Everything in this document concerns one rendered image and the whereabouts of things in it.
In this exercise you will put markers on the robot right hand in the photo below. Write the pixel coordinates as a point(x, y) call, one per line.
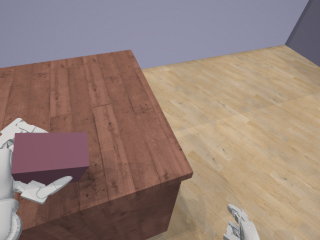
point(246, 229)

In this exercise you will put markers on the robot left forearm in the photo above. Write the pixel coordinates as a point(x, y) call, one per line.
point(11, 225)

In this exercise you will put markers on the robot left hand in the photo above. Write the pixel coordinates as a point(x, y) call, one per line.
point(33, 191)

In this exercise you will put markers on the sponge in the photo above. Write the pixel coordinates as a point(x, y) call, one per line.
point(45, 157)

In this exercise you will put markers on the table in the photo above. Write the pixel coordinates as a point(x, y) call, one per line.
point(136, 164)

